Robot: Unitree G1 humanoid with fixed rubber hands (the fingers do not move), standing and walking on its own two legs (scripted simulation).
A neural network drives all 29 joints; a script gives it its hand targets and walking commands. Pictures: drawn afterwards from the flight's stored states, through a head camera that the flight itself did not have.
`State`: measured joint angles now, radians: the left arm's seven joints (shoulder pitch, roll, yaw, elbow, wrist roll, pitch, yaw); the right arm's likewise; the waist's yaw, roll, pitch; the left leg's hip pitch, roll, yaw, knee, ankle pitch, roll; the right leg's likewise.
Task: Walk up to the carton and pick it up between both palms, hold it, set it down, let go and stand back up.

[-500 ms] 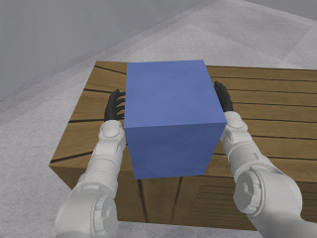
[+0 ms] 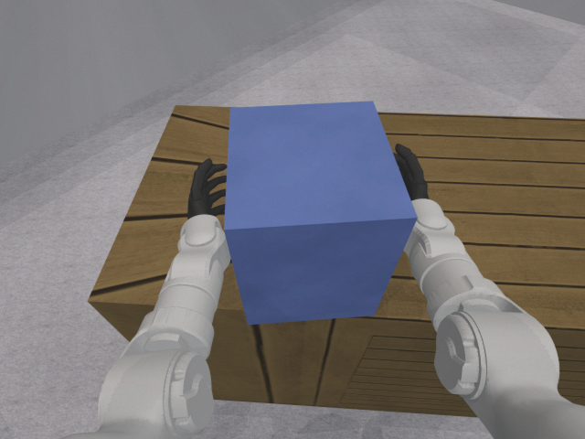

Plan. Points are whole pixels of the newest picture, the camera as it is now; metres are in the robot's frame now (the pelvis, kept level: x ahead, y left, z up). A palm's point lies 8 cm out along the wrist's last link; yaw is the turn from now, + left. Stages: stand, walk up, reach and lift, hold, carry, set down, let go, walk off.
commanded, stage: set down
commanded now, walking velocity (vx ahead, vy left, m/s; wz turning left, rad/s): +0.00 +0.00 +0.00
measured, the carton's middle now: (307, 218) +0.43 +0.02 +0.05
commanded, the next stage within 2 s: none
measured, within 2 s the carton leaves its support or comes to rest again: neither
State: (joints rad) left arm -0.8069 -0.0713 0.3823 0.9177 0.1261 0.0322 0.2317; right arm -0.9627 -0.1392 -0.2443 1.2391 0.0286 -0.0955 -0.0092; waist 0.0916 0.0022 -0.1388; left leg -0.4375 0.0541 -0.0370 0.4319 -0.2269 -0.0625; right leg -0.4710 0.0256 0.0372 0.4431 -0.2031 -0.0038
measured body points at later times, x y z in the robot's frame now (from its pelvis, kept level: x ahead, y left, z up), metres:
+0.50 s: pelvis -0.01 -0.01 +0.00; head +0.05 -0.02 +0.45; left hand +0.40 +0.18 +0.06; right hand +0.46 -0.13 +0.07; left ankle -0.02 +0.16 -0.74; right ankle +0.00 -0.11 -0.74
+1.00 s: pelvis -0.04 -0.01 +0.00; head +0.00 -0.02 +0.45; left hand +0.33 +0.20 +0.04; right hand +0.39 -0.17 +0.04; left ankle -0.02 +0.16 -0.74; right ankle +0.00 -0.11 -0.74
